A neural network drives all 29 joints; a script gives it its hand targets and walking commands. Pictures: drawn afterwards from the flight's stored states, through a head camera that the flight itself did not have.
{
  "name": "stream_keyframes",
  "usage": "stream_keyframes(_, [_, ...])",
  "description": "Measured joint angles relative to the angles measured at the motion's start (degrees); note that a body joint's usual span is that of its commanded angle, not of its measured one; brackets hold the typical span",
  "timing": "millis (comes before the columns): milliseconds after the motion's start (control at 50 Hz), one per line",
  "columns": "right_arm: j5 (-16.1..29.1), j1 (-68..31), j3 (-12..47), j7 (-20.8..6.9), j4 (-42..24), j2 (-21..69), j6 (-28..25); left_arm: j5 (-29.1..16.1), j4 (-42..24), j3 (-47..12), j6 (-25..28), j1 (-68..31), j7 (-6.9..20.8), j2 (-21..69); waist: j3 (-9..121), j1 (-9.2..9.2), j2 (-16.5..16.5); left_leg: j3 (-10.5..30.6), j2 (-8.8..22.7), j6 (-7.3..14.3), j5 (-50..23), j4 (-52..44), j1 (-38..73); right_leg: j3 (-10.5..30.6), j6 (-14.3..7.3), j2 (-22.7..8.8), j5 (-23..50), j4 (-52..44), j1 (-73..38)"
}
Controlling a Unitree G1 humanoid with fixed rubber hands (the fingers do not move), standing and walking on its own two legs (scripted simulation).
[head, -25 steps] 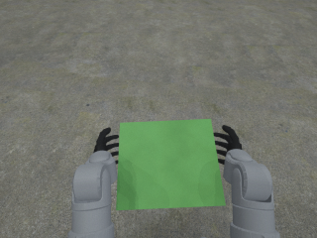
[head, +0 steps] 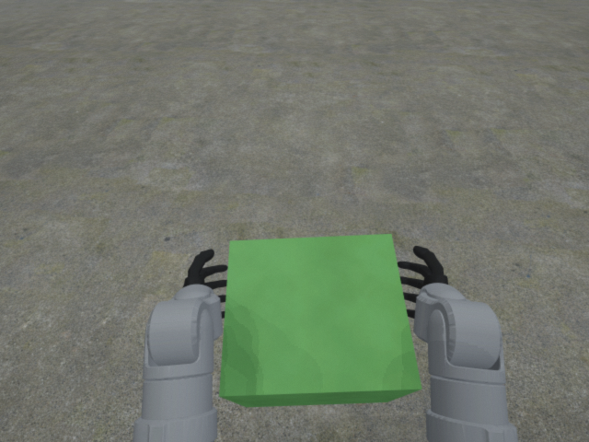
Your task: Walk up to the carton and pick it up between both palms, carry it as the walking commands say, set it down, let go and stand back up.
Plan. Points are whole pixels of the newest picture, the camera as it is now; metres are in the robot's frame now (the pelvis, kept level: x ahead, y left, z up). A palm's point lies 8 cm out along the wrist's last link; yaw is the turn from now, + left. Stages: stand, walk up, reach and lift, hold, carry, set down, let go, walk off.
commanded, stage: carry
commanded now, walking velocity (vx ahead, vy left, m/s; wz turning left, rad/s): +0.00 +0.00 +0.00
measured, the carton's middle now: (313, 326) +0.30 +0.00 +0.00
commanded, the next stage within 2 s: none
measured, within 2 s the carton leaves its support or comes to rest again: neither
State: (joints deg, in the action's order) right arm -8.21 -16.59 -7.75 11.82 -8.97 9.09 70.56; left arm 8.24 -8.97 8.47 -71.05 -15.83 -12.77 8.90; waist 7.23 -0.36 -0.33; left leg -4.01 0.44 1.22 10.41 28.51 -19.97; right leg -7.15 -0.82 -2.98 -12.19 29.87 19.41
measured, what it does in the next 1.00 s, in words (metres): stands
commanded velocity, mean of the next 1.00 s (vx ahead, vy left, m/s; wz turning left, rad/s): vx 0.00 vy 0.00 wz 0.00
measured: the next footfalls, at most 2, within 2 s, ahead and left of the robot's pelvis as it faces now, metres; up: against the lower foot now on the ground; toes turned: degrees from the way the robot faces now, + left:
none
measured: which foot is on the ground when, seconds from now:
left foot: down 0.00-1.00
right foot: down 0.00-1.00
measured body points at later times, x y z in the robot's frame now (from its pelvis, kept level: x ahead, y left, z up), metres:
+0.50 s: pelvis +0.00 -0.01 +0.00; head -0.02 -0.02 +0.45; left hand +0.29 +0.15 +0.08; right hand +0.30 -0.16 +0.08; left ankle +0.05 +0.11 -0.73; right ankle +0.04 -0.11 -0.73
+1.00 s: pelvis +0.01 -0.02 +0.00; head -0.02 -0.03 +0.45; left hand +0.29 +0.14 +0.07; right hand +0.30 -0.17 +0.07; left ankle +0.05 +0.11 -0.73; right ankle +0.04 -0.11 -0.73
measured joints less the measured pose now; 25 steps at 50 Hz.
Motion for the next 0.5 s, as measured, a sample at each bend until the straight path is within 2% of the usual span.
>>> stream_keyframes(140, [-0.4, 0.2, -0.2, -0.8, 0.3, 0.0, -1.1, -0.3, 0.4, -0.1, 0.8, 0.0, -0.2, 0.0, -0.6, -0.56, 0.1, 0.4, 0.1, -0.2, -0.1, 0.3, -0.9, -0.4, -0.3, 0.1, 0.0, 0.3, 0.8])
stream_keyframes(500, [-1.1, 2.4, 0.8, -2.5, 0.2, -0.6, -4.6, 1.4, 0.9, -1.4, 4.4, 1.7, 2.5, -0.4, -0.4, 0.2, 0.0, 0.7, 0.5, -0.8, 0.7, 1.2, -1.4, -0.6, -0.8, 0.4, -1.2, 1.5, 1.4])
